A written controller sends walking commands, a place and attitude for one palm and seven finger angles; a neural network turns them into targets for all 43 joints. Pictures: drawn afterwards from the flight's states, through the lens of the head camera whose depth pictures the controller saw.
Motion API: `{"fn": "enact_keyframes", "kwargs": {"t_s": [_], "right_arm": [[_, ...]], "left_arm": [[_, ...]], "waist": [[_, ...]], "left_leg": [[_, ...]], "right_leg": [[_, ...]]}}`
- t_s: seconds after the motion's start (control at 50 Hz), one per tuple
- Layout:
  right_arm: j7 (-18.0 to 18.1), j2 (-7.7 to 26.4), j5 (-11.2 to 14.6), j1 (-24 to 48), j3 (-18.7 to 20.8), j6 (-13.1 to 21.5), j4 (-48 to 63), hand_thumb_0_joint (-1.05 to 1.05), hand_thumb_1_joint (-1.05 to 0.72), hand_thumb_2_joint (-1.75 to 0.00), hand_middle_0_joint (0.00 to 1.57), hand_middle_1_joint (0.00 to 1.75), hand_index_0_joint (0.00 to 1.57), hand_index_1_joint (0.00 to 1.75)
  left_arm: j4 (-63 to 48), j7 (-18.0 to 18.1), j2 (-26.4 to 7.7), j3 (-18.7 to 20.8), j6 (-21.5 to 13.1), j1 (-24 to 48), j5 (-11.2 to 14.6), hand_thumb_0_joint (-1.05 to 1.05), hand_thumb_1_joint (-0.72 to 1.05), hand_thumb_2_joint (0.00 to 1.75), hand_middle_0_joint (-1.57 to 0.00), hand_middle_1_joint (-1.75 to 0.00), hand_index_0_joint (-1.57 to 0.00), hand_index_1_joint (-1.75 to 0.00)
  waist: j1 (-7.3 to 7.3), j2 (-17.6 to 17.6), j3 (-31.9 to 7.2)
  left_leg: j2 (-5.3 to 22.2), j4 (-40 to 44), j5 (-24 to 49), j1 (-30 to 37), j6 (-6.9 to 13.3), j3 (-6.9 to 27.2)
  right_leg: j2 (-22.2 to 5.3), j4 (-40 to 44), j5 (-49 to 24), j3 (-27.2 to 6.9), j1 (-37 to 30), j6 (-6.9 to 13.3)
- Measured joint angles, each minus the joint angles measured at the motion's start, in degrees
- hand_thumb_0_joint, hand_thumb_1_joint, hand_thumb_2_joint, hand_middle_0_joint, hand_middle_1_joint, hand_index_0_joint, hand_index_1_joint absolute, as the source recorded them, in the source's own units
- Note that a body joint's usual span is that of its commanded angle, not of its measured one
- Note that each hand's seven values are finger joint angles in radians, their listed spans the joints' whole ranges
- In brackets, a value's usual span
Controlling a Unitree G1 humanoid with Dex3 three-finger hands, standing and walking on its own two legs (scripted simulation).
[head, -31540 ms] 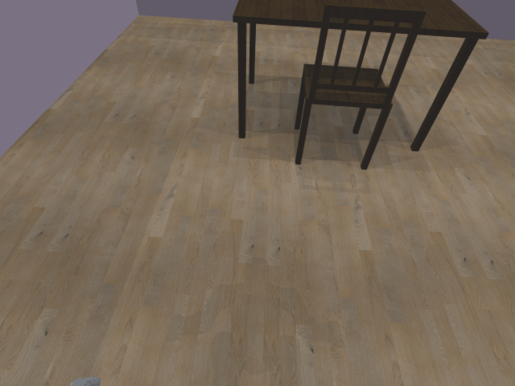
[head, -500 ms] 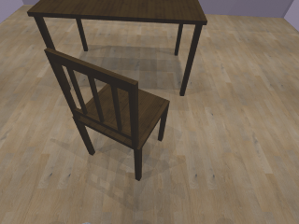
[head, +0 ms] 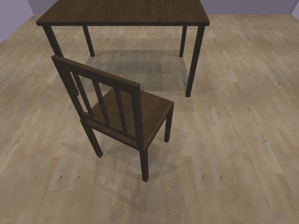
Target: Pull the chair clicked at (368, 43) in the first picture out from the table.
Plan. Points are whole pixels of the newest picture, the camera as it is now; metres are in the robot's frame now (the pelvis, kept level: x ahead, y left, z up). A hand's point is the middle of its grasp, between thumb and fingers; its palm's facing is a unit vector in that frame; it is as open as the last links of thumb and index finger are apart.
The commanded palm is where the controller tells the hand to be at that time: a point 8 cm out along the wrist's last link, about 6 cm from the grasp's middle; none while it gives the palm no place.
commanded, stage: let the arm hang, fingers relaxed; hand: left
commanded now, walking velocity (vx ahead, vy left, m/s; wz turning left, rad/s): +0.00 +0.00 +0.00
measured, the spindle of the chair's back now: (102, 104) +0.60 +0.25 -0.11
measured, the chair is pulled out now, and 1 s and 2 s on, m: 0.55 0.55 0.55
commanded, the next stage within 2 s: look to check the result in 0.34 s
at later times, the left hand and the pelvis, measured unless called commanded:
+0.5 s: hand out of the picture +0.00 +0.14 -0.17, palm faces +0.06 -0.98 -0.17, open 7.3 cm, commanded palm none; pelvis +0.01 -0.01 +0.00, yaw +0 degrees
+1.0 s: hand out of the picture +0.00 +0.13 -0.17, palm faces +0.06 -0.98 -0.17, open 7.4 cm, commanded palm none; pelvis +0.01 -0.02 +0.00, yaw +1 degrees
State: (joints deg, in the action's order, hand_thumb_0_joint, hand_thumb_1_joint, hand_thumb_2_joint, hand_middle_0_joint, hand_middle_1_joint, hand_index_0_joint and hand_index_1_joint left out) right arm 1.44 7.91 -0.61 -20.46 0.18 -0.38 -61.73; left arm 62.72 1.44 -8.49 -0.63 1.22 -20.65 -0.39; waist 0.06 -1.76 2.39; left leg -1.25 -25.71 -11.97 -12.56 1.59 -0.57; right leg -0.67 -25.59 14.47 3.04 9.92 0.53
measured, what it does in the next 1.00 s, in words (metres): stands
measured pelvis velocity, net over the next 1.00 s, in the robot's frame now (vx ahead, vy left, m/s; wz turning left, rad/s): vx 0.01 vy -0.02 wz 0.01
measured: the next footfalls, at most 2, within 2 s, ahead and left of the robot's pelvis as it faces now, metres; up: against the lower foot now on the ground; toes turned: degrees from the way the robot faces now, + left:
none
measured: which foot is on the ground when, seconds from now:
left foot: down 0.00-1.00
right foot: down 0.00-1.00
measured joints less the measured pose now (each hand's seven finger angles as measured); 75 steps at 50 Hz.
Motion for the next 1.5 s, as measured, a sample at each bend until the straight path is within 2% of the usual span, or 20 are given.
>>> {"fn": "enact_keyframes", "kwargs": {"t_s": [0.16,1.5], "right_arm": [[0.22,-1.74,0.06,0.66,-0.16,0.67,-0.38,0.01,-0.91,-0.90,0.20,0.29,0.20,0.30],[1.08,-1.46,0.26,1.10,0.35,0.79,-2.23,0.00,-0.91,-0.90,0.20,0.29,0.20,0.30]], "left_arm": [[-0.83,0.20,2.68,-0.31,-0.69,1.70,-0.10,0.01,0.91,0.89,-0.20,-0.30,-0.20,-0.30],[-0.42,0.30,2.31,0.59,-0.89,2.60,0.33,0.01,0.91,0.89,-0.20,-0.30,-0.20,-0.30]], "waist": [[-0.23,0.70,-0.47],[-0.14,1.00,1.25]], "left_leg": [[0.43,-0.49,-0.56,0.15,-0.43,0.07],[1.70,0.26,-0.88,1.81,-2.30,1.55]], "right_leg": [[0.43,-0.34,0.48,0.03,-0.19,0.39],[1.81,0.52,1.20,1.41,-2.21,2.21]]}}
